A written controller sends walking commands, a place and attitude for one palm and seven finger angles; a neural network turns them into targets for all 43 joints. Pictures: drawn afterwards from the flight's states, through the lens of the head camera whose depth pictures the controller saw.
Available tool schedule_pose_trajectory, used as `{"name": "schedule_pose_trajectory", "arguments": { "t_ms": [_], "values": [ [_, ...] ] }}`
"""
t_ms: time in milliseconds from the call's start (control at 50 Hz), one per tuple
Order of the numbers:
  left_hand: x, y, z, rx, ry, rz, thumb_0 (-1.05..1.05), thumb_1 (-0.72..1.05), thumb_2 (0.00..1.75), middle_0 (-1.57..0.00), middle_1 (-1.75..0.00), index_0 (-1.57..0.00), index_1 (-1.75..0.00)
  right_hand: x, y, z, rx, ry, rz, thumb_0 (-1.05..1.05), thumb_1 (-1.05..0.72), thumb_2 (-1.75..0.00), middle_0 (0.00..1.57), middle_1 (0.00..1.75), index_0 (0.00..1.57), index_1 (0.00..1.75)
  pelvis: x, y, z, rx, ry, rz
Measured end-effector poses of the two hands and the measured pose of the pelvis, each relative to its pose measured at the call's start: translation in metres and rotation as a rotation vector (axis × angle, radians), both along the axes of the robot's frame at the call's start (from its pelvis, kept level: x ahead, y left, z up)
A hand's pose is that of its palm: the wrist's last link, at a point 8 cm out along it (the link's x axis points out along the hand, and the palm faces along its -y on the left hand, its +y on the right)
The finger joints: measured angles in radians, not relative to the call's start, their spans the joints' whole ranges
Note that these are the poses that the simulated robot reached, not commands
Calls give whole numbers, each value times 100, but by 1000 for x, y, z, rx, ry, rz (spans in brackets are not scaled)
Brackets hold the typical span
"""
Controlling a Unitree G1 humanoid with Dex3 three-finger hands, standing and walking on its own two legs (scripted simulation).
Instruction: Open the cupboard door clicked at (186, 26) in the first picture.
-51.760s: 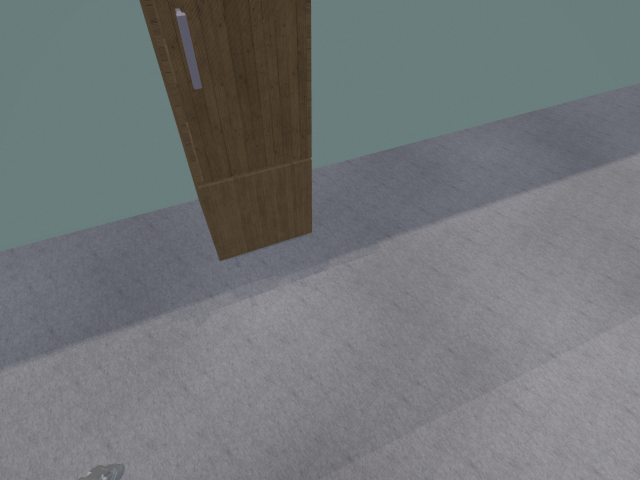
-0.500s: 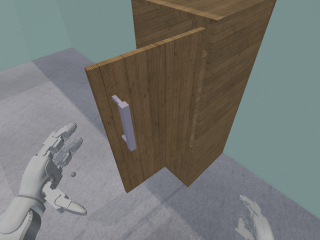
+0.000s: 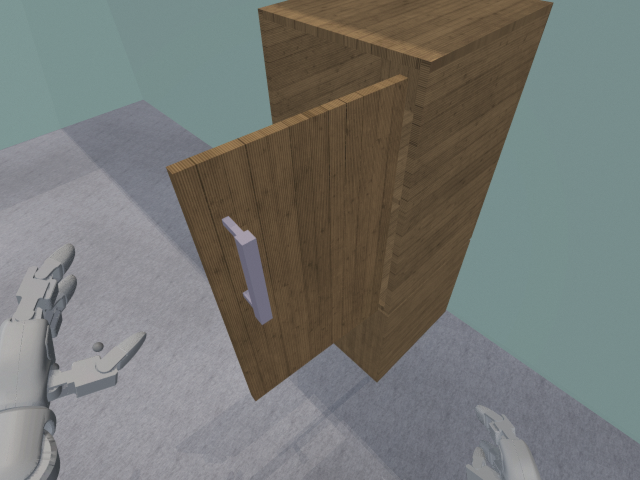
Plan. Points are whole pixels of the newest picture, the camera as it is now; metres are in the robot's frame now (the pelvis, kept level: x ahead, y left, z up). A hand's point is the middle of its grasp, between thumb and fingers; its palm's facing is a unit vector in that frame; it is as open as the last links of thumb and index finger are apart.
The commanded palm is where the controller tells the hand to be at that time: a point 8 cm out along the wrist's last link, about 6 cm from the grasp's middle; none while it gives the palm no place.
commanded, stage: draw the hand back to the body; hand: left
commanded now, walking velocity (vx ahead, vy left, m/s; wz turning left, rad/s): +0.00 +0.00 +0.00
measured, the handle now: (247, 273) +0.36 +0.15 +0.07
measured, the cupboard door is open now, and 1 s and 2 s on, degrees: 85 85 85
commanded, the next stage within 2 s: step back with the hand held close in 0.60 s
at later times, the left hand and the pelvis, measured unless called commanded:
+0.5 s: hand (86, 337) +0.20 +0.27 +0.14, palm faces +0.47 -0.80 -0.38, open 7.5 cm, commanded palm +0.15 +0.30 +0.16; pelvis +0.01 -0.01 +0.00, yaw +0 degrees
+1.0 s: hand (67, 359) +0.18 +0.27 +0.14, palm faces +0.35 -0.79 -0.51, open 7.4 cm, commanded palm +0.12 +0.31 +0.17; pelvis -0.02 +0.01 +0.00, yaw -1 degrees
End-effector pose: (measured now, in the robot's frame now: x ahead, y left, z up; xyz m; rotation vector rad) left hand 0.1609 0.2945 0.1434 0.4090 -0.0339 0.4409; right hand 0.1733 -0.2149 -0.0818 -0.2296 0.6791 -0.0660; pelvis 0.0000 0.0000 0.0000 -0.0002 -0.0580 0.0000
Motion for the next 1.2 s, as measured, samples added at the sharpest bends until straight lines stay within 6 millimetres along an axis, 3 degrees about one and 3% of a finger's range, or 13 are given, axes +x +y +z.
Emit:
{"name": "schedule_pose_trajectory", "arguments": {
  "t_ms": [280,420,720,820,900,1060,1200],
  "values": [
    [3,9,21,47,-52,40,0,69,81,-20,-30,-20,-30,15,-9,4,1,-2,-13,1,-91,-89,20,30,20,30,9,-4,1,1,-1,-6],
    [1,7,17,30,-42,48,1,83,87,-20,-30,-21,-30,14,-11,3,3,7,-13,1,-91,-89,20,30,20,30,7,-7,2,1,-3,-5],
    [-5,4,16,22,-49,39,1,89,90,-21,-30,-21,-30,0,-14,2,-1,15,-26,1,-91,-89,20,30,20,30,-1,-9,2,-3,-15,-6],
    [-9,1,35,103,-99,-7,1,89,90,-21,-30,-21,-30,-3,-14,4,0,16,-36,1,-91,-89,20,30,20,30,-5,-6,2,-15,17,-3],
    [-14,-1,36,149,-63,-62,1,89,90,-21,-30,-21,-30,-8,-17,5,-4,31,-79,1,-91,-89,20,30,20,30,-11,0,1,-17,49,-12],
    [-28,15,20,151,17,-89,1,89,90,-21,-30,-21,-30,-35,-14,6,-28,63,-135,1,-91,-89,20,30,20,30,-34,14,-1,-16,62,-27],
    [-54,21,27,175,-69,-119,1,89,90,-21,-30,-21,-30,-67,-3,11,-49,50,-125,1,-91,-89,20,30,20,30,-63,22,-5,-21,54,-20]
  ]
}}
